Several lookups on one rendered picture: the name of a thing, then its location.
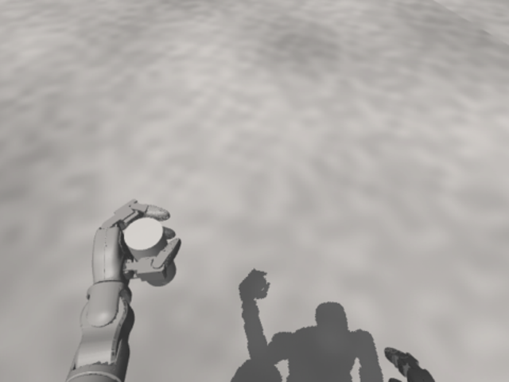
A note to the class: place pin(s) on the right robot hand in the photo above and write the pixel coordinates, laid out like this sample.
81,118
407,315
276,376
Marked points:
408,366

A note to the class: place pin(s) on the left robot hand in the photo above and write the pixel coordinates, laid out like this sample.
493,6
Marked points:
112,259

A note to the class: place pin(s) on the can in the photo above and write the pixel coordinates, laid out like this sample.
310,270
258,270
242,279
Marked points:
145,237

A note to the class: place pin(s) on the left robot arm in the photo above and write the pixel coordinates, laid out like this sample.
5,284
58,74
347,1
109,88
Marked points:
105,321

